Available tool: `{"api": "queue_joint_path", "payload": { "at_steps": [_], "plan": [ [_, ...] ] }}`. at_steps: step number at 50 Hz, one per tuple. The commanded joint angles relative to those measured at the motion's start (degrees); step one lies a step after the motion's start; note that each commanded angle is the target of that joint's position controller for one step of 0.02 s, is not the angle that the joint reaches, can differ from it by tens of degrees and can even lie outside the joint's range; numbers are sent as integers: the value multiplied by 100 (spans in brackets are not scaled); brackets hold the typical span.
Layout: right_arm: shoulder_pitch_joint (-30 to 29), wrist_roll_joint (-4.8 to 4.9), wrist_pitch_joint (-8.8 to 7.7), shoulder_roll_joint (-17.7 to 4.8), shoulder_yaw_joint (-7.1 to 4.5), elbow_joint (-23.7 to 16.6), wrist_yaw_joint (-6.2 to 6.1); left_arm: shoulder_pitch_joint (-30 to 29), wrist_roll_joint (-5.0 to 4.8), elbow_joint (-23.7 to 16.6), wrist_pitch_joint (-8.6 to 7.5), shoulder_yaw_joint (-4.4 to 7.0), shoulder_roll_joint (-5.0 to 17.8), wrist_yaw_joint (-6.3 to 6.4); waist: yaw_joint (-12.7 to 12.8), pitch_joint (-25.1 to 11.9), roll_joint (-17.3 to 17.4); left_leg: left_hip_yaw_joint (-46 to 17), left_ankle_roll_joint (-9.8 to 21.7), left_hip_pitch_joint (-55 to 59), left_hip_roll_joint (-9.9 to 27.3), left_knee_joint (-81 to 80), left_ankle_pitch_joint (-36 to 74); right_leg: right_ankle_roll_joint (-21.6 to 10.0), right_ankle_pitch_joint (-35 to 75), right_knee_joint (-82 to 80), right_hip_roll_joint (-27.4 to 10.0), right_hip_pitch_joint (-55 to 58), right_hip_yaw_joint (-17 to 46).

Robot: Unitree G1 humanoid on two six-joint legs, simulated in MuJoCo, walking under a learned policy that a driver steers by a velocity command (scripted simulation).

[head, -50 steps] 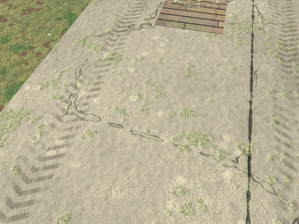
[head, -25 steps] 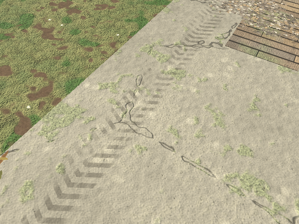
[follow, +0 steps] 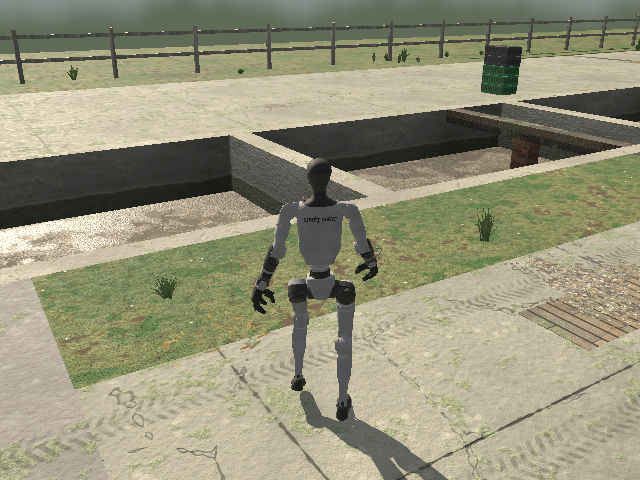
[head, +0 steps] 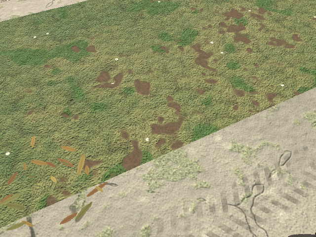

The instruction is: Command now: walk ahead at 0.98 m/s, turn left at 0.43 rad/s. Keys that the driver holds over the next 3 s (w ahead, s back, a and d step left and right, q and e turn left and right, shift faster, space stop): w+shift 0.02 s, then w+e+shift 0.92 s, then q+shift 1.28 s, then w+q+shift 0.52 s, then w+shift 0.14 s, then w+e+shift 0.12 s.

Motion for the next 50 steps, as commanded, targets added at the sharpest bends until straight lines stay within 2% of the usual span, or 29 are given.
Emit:
{"api": "queue_joint_path", "payload": {
  "at_steps": [1, 4, 7, 8, 9, 10, 11, 12, 13, 14, 15, 17, 19, 22, 26, 28, 30, 31, 32, 33, 34, 35, 36, 37, 38, 41, 44, 47, 50],
  "plan": [
    [-313, -10, -27, 50, 169, -559, 100, -414, -47, -299, -220, -75, 249, -67, -506, 794, -528, -345, -73, -638, 267, -932, 739, -797, 729, -1818, -1478, -362, 1083],
    [-1006, 11, -136, 194, 316, -747, 231, -45, -195, -119, -203, -86, 454, -93, -377, 956, -387, 716, 14, 938, 241, -2475, 1424, -816, 2019, -2356, -1274, -962, 608],
    [-1042, -13, -192, -17, 273, -659, 89, 272, -164, 74, -127, -14, 995, -69, -425, 673, -548, 932, 80, 1520, -106, -3110, 798, -848, 4930, -1517, -1396, 247, 529],
    [-516, -46, -210, -207, 192, -517, -2, 347, -135, 139, -80, 4, 1171, -29, -710, 203, -737, 898, 113, 2187, -311, -3218, 344, -794, 6079, -565, -1452, 552, 514],
    [623, -64, -232, -405, 79, -162, -106, 308, -143, 165, -11, 18, 1267, 13, -1260, -439, -826, 847, 134, 3542, -462, -3505, 206, -718, 6231, 834, -1351, 308, 478],
    [1643, -150, -250, -771, -79, 141, -234, 238, -164, 107, -2, -21, 1125, 16, -1728, -1002, -834, 349, 141, 5160, 82, -3403, -43, -655, 4822, 2516, -1054, -864, 489],
    [2115, -292, -294, -1359, -215, 223, -355, 569, -171, -153, -2, -220, 69, -54, -1327, -1859, 658, -1911, 182, 6576, 1949, -3692, -1905, -639, -274, 4817, -344, -2474, 620],
    [2197, -200, -266, -1388, -243, 151, -349, 711, -427, -332, 10, -187, 146, -28, -1230, -2666, 998, -4137, 348, 6567, 2742, -4888, -2585, -710, -842, 6058, -52, -3170, 1251],
    [1729, -107, -265, -979, -193, 253, -334, 41, -371, -414, 55, -94, 439, 2, -1067, -1580, 354, -3349, 262, 5736, 2329, -5057, -2436, -751, -81, 6083, -397, -3601, 1299],
    [1357, -52, -315, -559, -102, 305, -318, -260, -310, -430, 61, -140, 283, -41, -903, -691, 118, -2438, 235, 4810, 2096, -5128, -1677, -709, 322, 5712, -598, -3649, 1220],
    [1155, -55, -355, -375, -74, 371, -304, -314, -262, -361, 110, -153, 156, -87, -694, -328, 30, -1818, 148, 4200, 1860, -5282, -966, -651, 421, 5489, -744, -3453, 1224],
    [1126, 47, -430, -97, -1, 518, -323, -127, -137, -285, 328, -150, -37, -183, -338, -84, 268, -911, 47, 3500, 1652, -5574, -379, -549, 423, 5322, -895, -3103, 1192],
    [1235, 183, -533, 68, 30, 730, -297, -570, -99, -468, 492, -153, -189, -245, -225, 239, 200, -217, -55, 3436, 1566, -5810, 296, -512, 534, 5189, -1000, -3493, 1127],
    [1265, 173, -612, 221, 70, 890, -299, -1394, -91, -788, 553, -209, -242, -341, -191, 671, 109, 1037, -250, 3220, 1154, -6085, 1469, -499, 1430, 4603, -929, -3737, 774],
    [1373, 151, -630, -134, 25, 1016, -401, -2200, -100, -1106, 528, -300, -104, -475, -164, 967, -149, 1967, -435, 3403, 974, -6300, 2817, -782, 2285, 2799, -625, -3169, 92],
    [1582, 149, -593, -434, -8, 1060, -486, -2309, -104, -1142, 508, -307, 13, -499, -118, 827, -94, 2164, -543, 3885, 1046, -5846, 5097, -977, 2299, 2232, -187, -2549, -369],
    [1533, 102, -431, -846, -113, 986, -604, -1527, -137, -937, 512, -221, 316, -442, 371, 236, 257, 2125, -611, 4392, 1240, -4611, 7144, -1133, 1729, 2134, 237, -1636, -513],
    [1287, 62, -317, -1022, -173, 894, -639, -580, -147, -692, 516, -116, 546, -390, 865, -229, 370, 2035, -548, 4258, 1357, -3421, 7588, -1256, 1343, 2200, 392, -668, -402],
    [1007, 16, -209, -1100, -210, 768, -629, 647, -139, -316, 512, 48, 822, -297, 1385, -758, 260, 1831, -423, 3702, 1406, -1719, 7072, -1445, 812, 2039, 473, 640, -49],
    [944, -7, -165, -900, -197, 795, -517, 968, -194, -137, 530, 212, 1061, -149, 1374, -681, -358, 1807, -458, 2688, 703, 515, 3432, -1643, 363, 1602, 327, 1439, 511],
    [1032, -108, -278, 112, 77, 472, -420, 338, -205, -164, 596, 281, 1445, -74, 462, -108, -1828, 1425, -633, 399, -282, 2714, -1664, -1993, 1485, 1697, -468, 1851, 2300],
    [1207, 62, -434, -6, 140, -180, -394, 77, -112, -457, 636, 370, 1836, -68, 167, -1251, -1890, 164, -667, -966, -383, 3165, -1678, -2948, -77, 91, -1327, 2925, 5019],
    [845, 9, -580, -328, 140, -169, -407, -33, -93, -584, 618, 355, 1515, -28, 222, -793, -772, -149, -610, -1286, -23, 2643, -1215, -2702, -1042, -882, -1582, 2500, 5626],
    [665, 17, -619, -456, 124, -113, -404, -186, -110, -508, 580, 276, 1145, 1, -35, -79, -4, -151, -615, -1047, 212, 1973, -793, -2405, -943, -1048, -1439, 1526, 5241],
    [524, -75, -571, -373, 155, -120, -421, -325, -136, -463, 501, 230, 1005, 12, -276, 209, 306, -151, -685, -661, 379, 1549, -774, -2256, -353, -1009, -1214, 709, 4759],
    [509, -200, -189, -165, 230, -157, -382, -535, -207, -521, 248, 111, 757, 33, -648, 512, 396, -38, -996, 255, 732, 382, -885, -2094, 575, -1122, -561, -965, 3574],
    [-577, -92, -134, 40, 344, -628, -291, -370, -209, -532, 138, 139, 816, 15, -344, 776, 144, 325, -1090, 613, 675, -1344, 340, -1869, 1518, -1252, -64, -1526, 2939],
    [-1069, 55, -163, 138, 407, -808, -245, -12, -267, -462, 157, 212, 917, -42, 82, 480, -319, 490, -937, 995, 285, -2721, 1620, -1494, 2798, -968, 68, -881, 2842],
    [-1091, -4, -294, 211, 433, -758, -265, 468, -301, -170, 150, 132, 693, 16, 380, 370, -398, 825, -558, 1374, -62, -3800, 2361, -1080, 4770, -556, -73, 130, 2432]
  ]
}}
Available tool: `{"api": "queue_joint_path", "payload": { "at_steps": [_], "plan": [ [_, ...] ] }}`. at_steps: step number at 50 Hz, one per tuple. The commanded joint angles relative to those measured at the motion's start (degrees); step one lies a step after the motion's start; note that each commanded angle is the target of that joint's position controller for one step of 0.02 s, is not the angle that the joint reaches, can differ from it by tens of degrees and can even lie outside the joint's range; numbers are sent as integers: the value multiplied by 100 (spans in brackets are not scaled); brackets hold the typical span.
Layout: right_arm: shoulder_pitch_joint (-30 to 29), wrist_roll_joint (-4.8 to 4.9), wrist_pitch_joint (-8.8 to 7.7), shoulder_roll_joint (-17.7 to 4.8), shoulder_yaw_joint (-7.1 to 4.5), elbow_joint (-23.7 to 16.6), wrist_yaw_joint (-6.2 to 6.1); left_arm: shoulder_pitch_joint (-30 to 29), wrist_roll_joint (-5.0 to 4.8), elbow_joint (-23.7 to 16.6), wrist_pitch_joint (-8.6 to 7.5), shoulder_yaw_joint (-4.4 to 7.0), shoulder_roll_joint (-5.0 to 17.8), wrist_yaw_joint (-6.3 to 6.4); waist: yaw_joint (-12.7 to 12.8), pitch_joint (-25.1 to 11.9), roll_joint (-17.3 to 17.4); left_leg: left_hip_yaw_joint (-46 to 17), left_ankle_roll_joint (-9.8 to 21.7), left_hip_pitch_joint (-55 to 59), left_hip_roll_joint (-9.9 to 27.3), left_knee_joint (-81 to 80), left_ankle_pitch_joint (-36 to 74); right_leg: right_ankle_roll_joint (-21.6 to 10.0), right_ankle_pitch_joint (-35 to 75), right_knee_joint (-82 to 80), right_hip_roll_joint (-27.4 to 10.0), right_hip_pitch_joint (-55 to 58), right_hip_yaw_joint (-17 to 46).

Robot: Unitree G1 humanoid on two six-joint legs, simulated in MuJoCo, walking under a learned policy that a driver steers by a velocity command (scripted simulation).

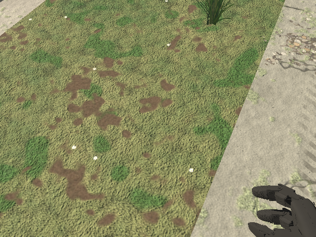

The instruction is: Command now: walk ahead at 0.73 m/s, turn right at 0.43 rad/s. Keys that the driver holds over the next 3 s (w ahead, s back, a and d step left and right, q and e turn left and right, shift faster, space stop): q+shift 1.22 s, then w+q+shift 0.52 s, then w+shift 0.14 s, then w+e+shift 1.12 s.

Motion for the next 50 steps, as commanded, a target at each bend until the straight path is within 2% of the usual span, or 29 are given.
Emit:
{"api": "queue_joint_path", "payload": {
  "at_steps": [1, 2, 3, 4, 5, 6, 7, 8, 9, 10, 11, 15, 18, 21, 23, 25, 28, 29, 30, 31, 32, 33, 34, 36, 38, 41, 44, 47, 50],
  "plan": [
    [-66, -47, -166, -350, -98, -221, -43, 393, -2, -27, -120, 146, 726, 98, -14, -139, -251, 753, 328, 1803, -776, -898, 786, 93, 5619, 139, -1105, -513, 442],
    [390, -49, -201, -565, -192, -57, -91, 332, 68, -9, -148, 164, 869, 138, -232, -374, -456, 722, 437, 2155, -943, -989, 555, 242, 6207, 576, -1210, -126, 456],
    [1202, -11, -252, -803, -298, 209, -132, 59, 127, -46, -158, 206, 1054, 162, -710, -686, -589, 638, 542, 2731, -956, -1133, 500, 366, 6576, 1434, -1236, 95, 334],
    [2248, 23, -305, -978, -375, 575, -175, -332, 143, -126, -156, 208, 1058, 176, -1318, -1011, -581, 521, 641, 3585, -675, -1470, 1061, 499, 6131, 2637, -1040, -85, 55],
    [3128, 9, -320, -1332, -444, 808, -208, -378, 146, -279, -137, 129, 656, 194, -1566, -1637, 9, -215, 825, 4912, 317, -608, 3215, 638, 3360, 4551, -596, -1016, -352],
    [3252, 8, -281, -1595, -571, 1012, -94, 1049, -296, -221, -81, 20, 101, 202, -842, -2867, 2083, -2972, 2297, 7114, 2121, -126, 6209, 1120, -1470, 7109, 316, -3050, -445],
    [3035, 209, -190, -1275, -615, 841, 10, 888, -25, -52, -58, -28, 531, 238, -1051, -3247, 799, -3242, 2339, 6962, 1746, -528, 5408, 959, -947, 7205, -8, -3477, -146],
    [2340, 290, -159, -920, -550, 757, -9, -45, 83, -267, -63, -59, 568, 197, -950, -2316, 444, -2463, 2145, 6114, 1293, -896, 4247, 993, -455, 6811, -504, -3735, -407],
    [2027, 285, -113, -600, -465, 791, -23, -653, 235, -444, -66, -104, 550, 160, -888, -1525, -22, -2062, 1904, 5148, 908, -1212, 3572, 976, -331, 6250, -700, -3811, -640],
    [2172, 309, -93, -661, -476, 897, -55, -1188, 360, -671, 13, -101, 557, 134, -929, -1047, -121, -1870, 1790, 4511, 654, -1446, 3489, 1005, -323, 5875, -792, -3815, -713],
    [2294, 320, -57, -721, -496, 1036, -85, -1184, 432, -765, 132, -132, 460, 105, -749, -811, -71, -1816, 1702, 3972, 476, -1535, 3655, 1054, -239, 5602, -834, -3576, -756],
    [2195, 186, 45, -1090, -642, 1023, -39, -1095, 337, -947, 348, -291, 208, 136, -401, -938, 200, -1627, 1679, 2903, 183, -1608, 3821, 1243, -252, 4521, -899, -3076, -870],
    [2265, 187, 203, -1141, -717, 933, -63, -1563, 263, -1136, 452, -331, 283, 193, -462, -1016, 389, -1724, 1429, 2442, -57, -1642, 2788, 1258, 365, 4016, -858, -2886, -884],
    [2341, 229, 371, -1200, -806, 830, -82, -2104, 236, -1305, 519, -345, 350, 236, -655, -901, 521, -2139, 1206, 2429, -245, -1671, 933, 1241, 599, 3598, -804, -2974, -737],
    [2403, 209, 477, -1228, -865, 785, -96, -2386, 198, -1390, 498, -365, 344, 257, -815, -734, 652, -2495, 1173, 2628, -290, -1655, 15, 1224, 460, 3199, -725, -3091, -633],
    [2425, 167, 564, -1245, -918, 745, -102, -2504, 133, -1441, 415, -383, 321, 274, -937, -590, 783, -2809, 1153, 2852, -296, -1546, -268, 1173, 235, 2669, -631, -3037, -560],
    [2122, 170, 633, -1200, -951, 619, -120, -2084, 60, -1356, 266, -373, 319, 326, -774, -429, 948, -3134, 859, 2712, -452, -1327, -417, 1043, 228, 1222, -565, -2144, -539],
    [1972, 234, 633, -1128, -934, 570, -131, -1815, 95, -1294, 205, -338, 381, 376, -612, -403, 847, -3043, 630, 2402, -654, -1104, -953, 991, 618, 380, -761, -1530, -490],
    [2274, 287, 619, -748, -848, 535, -137, -1832, 147, -1327, 169, -265, 693, 436, -838, -634, 11, -2404, 342, 1994, -1066, -346, -2874, 751, 534, -152, -1873, -864, 357],
    [2413, 347, 623, -562, -805, 358, -160, -2089, 207, -1495, 238, -171, 1215, 428, -979, -636, -1286, -871, 90, 987, -1952, 998, -4102, 97, 988, -509, -3277, -615, 1995],
    [2352, 91, 630, -1213, -939, 441, -150, -1949, 185, -1402, 304, -169, 932, 403, -936, -592, -875, -506, -6, 862, -1440, 2040, -3872, -283, 1995, -309, -3398, -902, 1842],
    [2224, 58, 648, -1296, -985, 484, -103, -1991, 141, -1447, 332, -254, 559, 395, -974, -529, -570, -403, -43, 923, -1200, 2461, -3536, -276, 2436, -146, -3135, -1023, 1232],
    [2210, 63, 702, -1214, -974, 545, -56, -2131, 145, -1465, 353, -286, 393, 379, -1023, -348, -433, -333, -95, 1002, -1087, 2791, -3216, -145, 2619, -94, -2736, -1263, 527],
    [2260, 127, 811, -1101, -926, 551, 71, -2230, 219, -1540, 379, -274, 402, 390, -1056, -378, -787, -56, -202, 939, -997, 3390, -2858, -32, 3179, 54, -2335, -1268, -288],
    [1960, 210, 855, -1051, -865, 416, 134, -1958, 245, -1507, 382, -226, 448, 358, -908, -418, -832, 128, -286, 833, -868, 3291, -2690, -35, 3369, 108, -2304, -1093, -655],
    [1444, 220, 890, -953, -780, 183, 207, -1475, 248, -1381, 375, -107, 623, 337, -625, -436, -930, 249, -319, 663, -661, 2716, -2680, -127, 3306, 126, -2547, -638, -816],
    [1148, 233, 912, -855, -719, 4, 282, -1319, 265, -1326, 366, -5, 777, 285, -542, -498, -979, 399, -237, 984, -499, 2016, -2783, -144, 3230, 191, -2759, -592, -1107],
    [971, 281, 919, -772, -672, -140, 322, -1392, 278, -1341, 359, 76, 893, 188, -545, -567, -1117, 709, -68, 1798, -506, 1131, -2891, 28, 3068, 367, -2808, -934, -1599],
    [867, 296, 922, -811, -692, -255, 302, -1274, 198, -1305, 374, 156, 1010, 100, -515, -618, -1242, 958, 104, 2267, -629, 279, -2869, 253, 2956, 774, -2973, -956, -1830]
  ]
}}
Over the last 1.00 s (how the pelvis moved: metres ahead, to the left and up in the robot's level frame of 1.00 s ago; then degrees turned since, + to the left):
0.88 -0.14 0.00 -40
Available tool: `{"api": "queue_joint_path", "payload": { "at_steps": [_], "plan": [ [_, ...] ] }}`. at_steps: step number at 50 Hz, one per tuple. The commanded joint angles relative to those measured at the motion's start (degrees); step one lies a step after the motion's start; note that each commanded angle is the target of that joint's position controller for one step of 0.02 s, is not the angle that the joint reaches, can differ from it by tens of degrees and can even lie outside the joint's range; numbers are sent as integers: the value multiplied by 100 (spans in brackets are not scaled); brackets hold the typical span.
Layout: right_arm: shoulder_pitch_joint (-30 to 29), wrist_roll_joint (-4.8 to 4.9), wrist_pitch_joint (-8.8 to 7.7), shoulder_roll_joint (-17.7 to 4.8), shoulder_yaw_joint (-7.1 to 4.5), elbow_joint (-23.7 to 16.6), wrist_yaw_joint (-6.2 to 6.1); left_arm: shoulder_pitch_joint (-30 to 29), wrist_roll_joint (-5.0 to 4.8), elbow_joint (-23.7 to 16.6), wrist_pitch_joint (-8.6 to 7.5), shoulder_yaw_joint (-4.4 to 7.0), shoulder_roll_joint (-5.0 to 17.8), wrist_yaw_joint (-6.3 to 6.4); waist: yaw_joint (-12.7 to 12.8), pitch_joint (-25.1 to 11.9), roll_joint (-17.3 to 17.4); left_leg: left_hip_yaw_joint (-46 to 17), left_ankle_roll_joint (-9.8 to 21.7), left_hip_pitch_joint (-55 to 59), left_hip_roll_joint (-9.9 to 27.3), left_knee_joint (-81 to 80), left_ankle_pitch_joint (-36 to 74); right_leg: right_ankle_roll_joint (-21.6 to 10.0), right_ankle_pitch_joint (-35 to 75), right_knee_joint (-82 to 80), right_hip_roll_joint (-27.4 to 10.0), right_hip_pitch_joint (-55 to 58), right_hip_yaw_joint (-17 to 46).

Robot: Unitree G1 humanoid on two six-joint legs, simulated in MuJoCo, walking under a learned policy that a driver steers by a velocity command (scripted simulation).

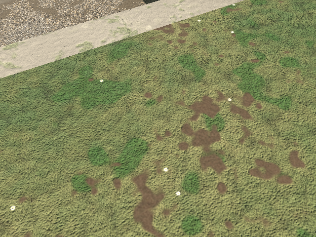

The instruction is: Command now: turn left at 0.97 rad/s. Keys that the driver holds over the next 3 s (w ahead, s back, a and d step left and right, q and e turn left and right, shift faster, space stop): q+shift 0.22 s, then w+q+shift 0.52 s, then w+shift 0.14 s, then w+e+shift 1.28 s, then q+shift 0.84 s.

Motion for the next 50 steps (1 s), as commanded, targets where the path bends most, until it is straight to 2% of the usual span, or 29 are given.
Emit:
{"api": "queue_joint_path", "payload": {
  "at_steps": [1, 2, 3, 4, 5, 7, 9, 11, 13, 15, 20, 22, 24, 25, 26, 27, 28, 29, 30, 32, 37, 42, 44, 45, 46, 47, 48, 49, 50],
  "plan": [
    [-47, -18, -84, -434, -133, -516, -29, 33, -108, -325, -43, 347, 1056, -68, -63, -846, -1189, 396, 217, 535, -247, -1069, 187, -577, 2248, -47, -1323, 590, 555],
    [261, -80, -132, -460, -157, -409, -85, 51, -168, -300, -11, 360, 1031, -81, -273, -913, -871, 297, 321, 1125, -320, -1821, 747, -286, 1815, 508, -1239, 229, 314],
    [737, -173, -215, -848, -267, -245, -183, 296, -154, -275, 21, 344, 908, -104, -478, -947, 157, -786, 504, 2028, 182, -2616, 1299, 97, 556, 1708, -891, -754, 11],
    [806, -93, -274, -1908, -488, -409, -261, 176, -70, -789, 80, 175, 350, -103, -292, -744, 1959, -3521, 1301, 2363, 1996, -2668, 3641, 608, -2536, 2938, 150, -2687, 18],
    [1258, -56, -289, -1738, -553, -350, -296, -414, 63, -854, 183, 194, 646, -7, -845, -1011, 1016, -3304, 1889, 2309, 1960, -2452, 4262, 578, -2465, 3631, 174, -2778, 1175],
    [554, -72, -249, -1206, -362, -323, -395, -282, -90, -691, 173, 204, 643, 15, -337, -463, 761, -2339, 1620, 1679, 1184, -2531, 3364, 484, -1310, 3573, 45, -2650, 1470],
    [32, -36, -229, -955, -272, -447, -442, -102, 19, -516, 136, 255, 783, 18, -127, -525, 877, -2004, 1401, 1381, 650, -2510, 3415, 451, -701, 3487, 179, -2290, 1419],
    [202, -29, -258, -979, -267, -373, -392, -25, 18, -430, 165, 238, 730, -14, -120, -764, 569, -2077, 1388, 1360, 574, -2418, 3626, 423, -613, 3414, 321, -2090, 1467],
    [531, -70, -303, -1070, -311, -283, -321, -162, 52, -449, 167, 201, 670, -81, -286, -956, 539, -2612, 1501, 1402, 437, -2899, 421, 393, -523, 2980, 389, -2083, 1531],
    [664, -119, -330, -1109, -316, -266, -251, -496, 65, -519, 148, 208, 702, -144, -411, -639, 850, -3299, 1615, 1340, 488, -3316, -1397, 387, -601, 2479, 526, -2318, 1591],
    [791, -151, -495, -1189, -334, -213, -254, -1093, -23, -582, -92, 147, 580, -196, -492, -331, 660, -3682, 1645, 1024, 375, -3078, -1098, 365, -549, 1317, 748, -1909, 1733],
    [424, -132, -544, -1166, -321, -338, -221, -948, -124, -556, -162, 125, 557, -165, -283, -320, 652, -3715, 1537, 261, 231, -2930, -845, 298, -559, 758, 856, -927, 1749],
    [-268, -113, -559, -1027, -277, -525, -209, 58, -248, -274, -225, 173, 597, -37, 440, -339, 367, -3486, 1154, -1346, -133, -2398, -893, 151, 41, -233, 845, 1317, 1681],
    [-291, -77, -623, -714, -193, -550, -230, 718, -183, -106, -276, 274, 938, 71, 735, -494, -177, -2904, 802, -2271, -572, -1529, -1194, 80, -245, -546, 416, 2558, 1853],
    [23, -44, -715, -99, -20, -567, -276, 1134, -35, -141, -354, 335, 1372, 149, 735, -1011, -1323, -1775, 633, -2396, -1112, 516, -1311, -80, -2063, -1188, -1184, 2926, 3439],
    [-166, -34, -730, -258, 4, -830, -293, 616, 82, -257, -340, 427, 1790, 161, 426, -773, -1454, -1360, 560, -3281, -988, 1403, -480, -474, -3708, -2021, -2027, 2260, 5568],
    [-383, -149, -688, -591, -42, -833, -292, 222, 70, -321, -336, 377, 1420, 112, 254, -394, -785, -1223, 523, -3366, -355, 1960, 154, -581, -3603, -1918, -2000, 1763, 5300],
    [-379, -236, -662, -713, -89, -747, -192, 105, -1, -348, -350, 270, 1074, 75, 183, -284, -564, -1149, 489, -3326, -273, 2116, 498, -499, -3092, -1801, -1615, 1543, 4455],
    [-131, -246, -624, -687, -95, -620, -85, 49, -28, -360, -369, 216, 940, 51, 70, -331, -586, -1062, 409, -3119, -183, 2235, 749, -380, -2488, -1831, -1275, 1394, 3690],
    [-11, -252, -537, -619, -79, -543, 98, 215, -49, -225, -444, 179, 849, 52, 28, -291, -750, -794, 315, -3001, -24, 2750, 1241, -327, -1571, -1946, -912, 1168, 2634],
    [-602, -228, -460, -497, -2, -631, 135, 881, -3, 156, -610, 190, 723, -75, 186, 104, -540, -627, 326, -3445, 127, 2846, 1855, -319, -640, -2137, -840, 1270, 1352],
    [-1415, -257, -597, -227, 183, -750, 238, 1369, 68, 600, -708, 146, 606, -71, 311, 648, -451, -97, 655, -2905, 34, 848, 1899, -462, 540, -2693, -818, 1351, 543],
    [-1625, -277, -647, -103, 274, -774, 234, 1545, 41, 821, -677, 145, 712, -45, 316, 712, -481, 387, 925, -2296, -95, 37, 1517, -530, 2263, -2717, -905, 1593, 181],
    [-1554, -291, -659, -91, 296, -744, 190, 1586, 12, 935, -649, 136, 806, -22, 201, 576, -571, 607, 1075, -1682, -329, -313, 1176, -564, 4112, -2390, -927, 1668, 20],
    [-1269, -302, -663, -154, 269, -660, 117, 1661, -7, 1067, -608, 142, 993, 12, -39, 257, -787, 777, 1185, -1037, -646, -409, 812, -631, 6253, -1793, -1065, 1869, 14],
    [-495, -316, -677, -347, 183, -471, 29, 1618, 2, 1167, -541, 163, 1235, 39, -545, -282, -978, 734, 1306, -100, -865, -460, 388, -677, 7694, -675, -1215, 1925, 61],
    [891, -305, -728, -586, 56, -59, -75, 1473, -61, 1194, -489, 180, 1388, 47, -1252, -1014, -1009, 452, 1436, 1550, -878, -970, 575, -687, 7687, 815, -1158, 1445, 183],
    [1999, -388, -775, -982, -105, 309, -186, 1260, -129, 1053, -506, 118, 1152, 24, -1776, -1734, -818, -610, 1486, 3570, -36, -1268, 306, -648, 5704, 2735, -854, -10, 329],
    [1859, -468, -847, -1582, -225, 333, -302, 1674, -265, 653, -537, -107, 36, -194, -909, -2582, 952, -3543, 1543, 5396, 2077, -1773, -1631, -459, -1359, 4930, 256, -2452, 882]
  ]
}}
Over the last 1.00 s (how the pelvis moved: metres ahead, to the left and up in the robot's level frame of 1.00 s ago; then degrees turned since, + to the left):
0.28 0.04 0.01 43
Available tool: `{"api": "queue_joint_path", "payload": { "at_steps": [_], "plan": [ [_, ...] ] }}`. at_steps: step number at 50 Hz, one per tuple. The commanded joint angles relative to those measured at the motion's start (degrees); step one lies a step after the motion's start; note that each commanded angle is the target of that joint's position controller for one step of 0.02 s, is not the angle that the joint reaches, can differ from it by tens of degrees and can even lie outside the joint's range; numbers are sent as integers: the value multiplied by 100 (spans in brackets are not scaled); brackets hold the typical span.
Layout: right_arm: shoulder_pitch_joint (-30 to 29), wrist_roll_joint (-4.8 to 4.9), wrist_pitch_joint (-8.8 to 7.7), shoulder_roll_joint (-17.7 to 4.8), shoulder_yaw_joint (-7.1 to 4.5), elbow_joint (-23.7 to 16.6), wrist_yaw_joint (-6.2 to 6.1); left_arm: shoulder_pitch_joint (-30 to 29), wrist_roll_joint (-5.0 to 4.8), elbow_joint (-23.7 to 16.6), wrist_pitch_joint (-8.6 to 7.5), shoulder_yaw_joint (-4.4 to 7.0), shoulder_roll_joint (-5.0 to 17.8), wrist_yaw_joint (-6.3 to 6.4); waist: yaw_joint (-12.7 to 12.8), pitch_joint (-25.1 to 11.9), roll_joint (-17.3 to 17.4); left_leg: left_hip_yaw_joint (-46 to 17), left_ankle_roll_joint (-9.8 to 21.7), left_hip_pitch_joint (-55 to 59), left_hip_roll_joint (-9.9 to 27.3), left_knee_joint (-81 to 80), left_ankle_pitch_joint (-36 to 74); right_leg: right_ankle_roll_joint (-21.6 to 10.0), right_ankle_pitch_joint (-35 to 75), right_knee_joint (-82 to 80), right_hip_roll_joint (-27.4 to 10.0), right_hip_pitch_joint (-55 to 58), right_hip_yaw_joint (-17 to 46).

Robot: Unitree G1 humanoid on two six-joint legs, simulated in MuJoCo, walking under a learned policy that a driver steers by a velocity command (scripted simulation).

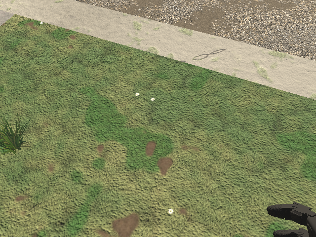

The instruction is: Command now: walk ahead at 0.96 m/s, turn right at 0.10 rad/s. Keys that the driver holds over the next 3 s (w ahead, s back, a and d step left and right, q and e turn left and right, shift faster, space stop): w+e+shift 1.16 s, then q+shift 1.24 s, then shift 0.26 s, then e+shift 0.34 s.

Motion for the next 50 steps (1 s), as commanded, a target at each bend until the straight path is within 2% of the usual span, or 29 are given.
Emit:
{"api": "queue_joint_path", "payload": {
  "at_steps": [1, 2, 3, 6, 8, 11, 14, 17, 19, 20, 21, 22, 23, 24, 25, 26, 27, 29, 34, 36, 38, 40, 41, 42, 43, 44, 45, 46, 50],
  "plan": [
    [2826, -9, -138, -1654, -585, 351, -305, -939, -252, -1069, -210, 208, 1023, -84, -1643, -2755, -13, -4838, 232, 5927, 2689, -2076, -2561, -793, 302, 4833, 631, -4748, 1745],
    [2536, -33, -191, -1378, -516, 666, -350, -1419, -294, -1186, -208, 268, 1054, -54, -1339, -1443, -181, -3671, 46, 4933, 2347, -2104, -1557, -832, 1064, 4684, 393, -5074, 1727],
    [2233, -5, -247, -1049, -438, 741, -333, -1284, -245, -1111, -205, 196, 805, -83, -1002, -673, -246, -2918, -3, 3955, 2174, -2286, -840, -803, 1373, 4265, 141, -4918, 1567],
    [1784, 131, -378, -334, -228, 826, -342, -687, -66, -673, 111, 181, 460, -248, -417, -131, 228, -1388, -355, 2654, 1571, -2853, -247, -631, 1682, 3821, -140, -4233, 1503],
    [1888, 256, -492, -224, -205, 1021, -319, -1033, -57, -749, 250, 205, 343, -308, -328, 244, 239, -720, -606, 2595, 1419, -3121, 613, -574, 1852, 3769, -152, -4693, 1415],
    [1908, 243, -605, -76, -154, 1154, -286, -1903, -115, -1065, 278, 149, 222, -350, -334, 619, 361, 449, -916, 2345, 935, -3366, 2348, -581, 2672, 3086, 82, -4910, 899],
    [2115, 247, -618, -108, -102, 1302, -376, -2504, -111, -1297, 223, 63, 232, -410, -355, 672, 228, 1010, -1008, 2764, 817, -3321, 4106, -774, 3203, 2087, 396, -4872, 255],
    [2054, 262, -608, -567, -157, 1285, -606, -2420, -72, -1320, 217, 46, 450, -469, -32, 287, 270, 1223, -1119, 3193, 1088, -2617, 6831, -1010, 3437, 914, 935, -3653, -269],
    [1685, 221, -496, -997, -283, 1131, -766, -1176, -44, -983, 311, 196, 896, -428, 713, -447, 521, 1086, -1139, 3331, 1367, -1095, 8253, -1175, 2917, 908, 1293, -2209, -244],
    [1210, 172, -404, -1157, -343, 971, -785, 80, -15, -630, 354, 347, 1201, -366, 1357, -876, 522, 924, -1088, 2866, 1473, 417, 8287, -1402, 2537, 881, 1306, -1002, 67],
    [728, 206, -296, -1210, -410, 865, -725, 1213, -85, -297, 341, 542, 1501, -258, 1955, -1152, -29, 890, -1018, 2008, 1067, 3162, 6115, -1896, 2503, 225, 1019, 152, 716],
    [240, 131, -316, -365, -197, 759, -515, 679, -275, -200, 351, 582, 1448, -153, 1516, -307, -1457, 703, -865, 257, -263, 5559, -882, -1990, 2442, -95, 941, 151, 1244],
    [1191, 49, -435, 252, 9, 246, -486, -169, -103, -442, 320, 544, 1738, -156, 61, -497, -1573, -316, -994, -1309, -238, 6610, -1790, -2563, 3889, 309, 397, 536, 3214],
    [1532, 103, -592, 65, 100, -115, -417, -491, -11, -751, 339, 595, 1787, -78, -44, -1522, -1555, -1212, -946, -1976, -175, 6345, -1726, -3285, 727, -1533, -601, 1129, 5611],
    [1268, 29, -692, -390, 57, 14, -398, -715, 61, -856, 322, 534, 1307, -12, -148, -600, -262, -1271, -844, -2096, 180, 5570, -1245, -2915, -681, -2569, -687, 128, 6037],
    [937, -39, -649, -541, -2, 51, -392, -1036, 44, -830, 275, 472, 1095, -10, -402, -76, 464, -1224, -878, -1703, 432, 4952, -935, -2528, -722, -2638, -436, -899, 5483],
    [961, -136, -543, -457, 53, 24, -401, -1101, 20, -843, 168, 465, 1191, 1, -630, 188, 452, -1211, -979, -1411, 545, 4508, -933, -2481, -12, -2570, -278, -1617, 5146],
    [740, -155, -255, -356, 125, -40, -398, -1188, -46, -849, -43, 417, 1111, 8, -796, 538, 653, -1054, -1236, -614, 867, 3369, -809, -2305, 526, -2740, 259, -3060, 4219],
    [-491, 171, -217, -1, 284, -542, -288, -990, -133, -892, -173, 565, 1287, -85, -131, 265, -57, -510, -1288, 643, 669, 165, 1416, -1722, 2751, -2562, 1010, -3114, 3063],
    [-626, 234, -235, -67, 259, -619, -304, -817, -145, -886, -153, 622, 1367, -132, 86, 12, -360, -468, -1190, 823, 449, -421, 1700, -1545, 3468, -2309, 893, -2424, 3170],
    [-495, 221, -283, -272, 180, -616, -344, -842, -113, -932, -129, 661, 1403, -96, 30, -172, -528, -617, -1119, 1169, 298, -1011, 1475, -1333, 3980, -1827, 785, -1843, 3337],
    [620, 243, -345, -782, -53, -316, -453, -1073, -40, -1011, -137, 720, 1688, -92, -584, -952, -508, -662, -999, 2412, 52, -1106, 536, -1080, 5174, -381, 818, -1477, 3337],
    [1841, 201, -388, -1013, -182, -30, -519, -1460, -39, -1110, -176, 714, 1712, -121, -1325, -1522, -427, -729, -911, 3727, 285, -969, 265, -976, 4951, 1005, 1017, -2003, 3145],
    [3138, 37, -408, -1421, -355, 189, -631, -1558, -66, -1299, -244, 520, 997, -104, -1715, -2237, 294, -1972, -772, 5057, 1546, -976, -1794, -966, 2771, 2937, 1275, -2966, 2701],
    [2612, -121, -366, -1850, -443, 95, -598, -875, -361, -1725, -240, 287, 272, -127, -852, -2910, 2410, -5484, -182, 5883, 3091, -2391, -3217, -763, -204, 4369, 1743, -4612, 2056],
    [1883, -62, -274, -1366, -466, -25, -542, -1096, -181, -1548, -100, 253, 735, -49, -821, -2158, 1448, -5619, -33, 5184, 2855, -2590, -4350, -852, 447, 4831, 1130, -5398, 1801],
    [1549, 39, -243, -789, -331, -81, -519, -1601, -23, -1549, -23, 300, 954, -79, -891, -1366, 625, -4420, -154, 4446, 2495, -2427, -3614, -827, 935, 4668, 869, -5507, 1625],
    [1569, 42, -225, -510, -251, 42, -494, -1851, 37, -1595, 22, 325, 974, -136, -847, -870, 85, -3443, -229, 3775, 2233, -2396, -2317, -779, 1161, 4427, 684, -5389, 1571],
    [2170, 155, -438, -333, -205, 672, -419, -2358, 79, -2063, 297, 179, 494, -346, -550, -191, 279, -1570, -506, 2912, 1885, -2616, -22, -631, 1288, 4294, 232, -5510, 1530]
  ]
}}
Over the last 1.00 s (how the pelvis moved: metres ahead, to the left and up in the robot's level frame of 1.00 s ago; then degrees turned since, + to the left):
0.25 0.25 -0.03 49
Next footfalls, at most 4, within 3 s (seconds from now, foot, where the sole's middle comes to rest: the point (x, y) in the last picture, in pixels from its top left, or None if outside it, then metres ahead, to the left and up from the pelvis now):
0.42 right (199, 203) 0.57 -0.06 -0.74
0.84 left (201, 117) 1.01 -0.07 -0.74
1.28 right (287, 110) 1.08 -0.51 -0.74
1.66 left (282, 79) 1.30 -0.52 -0.74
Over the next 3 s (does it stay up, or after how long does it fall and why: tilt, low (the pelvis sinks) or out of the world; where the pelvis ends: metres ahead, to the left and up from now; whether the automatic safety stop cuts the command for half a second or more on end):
stays up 1.03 -0.51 0.02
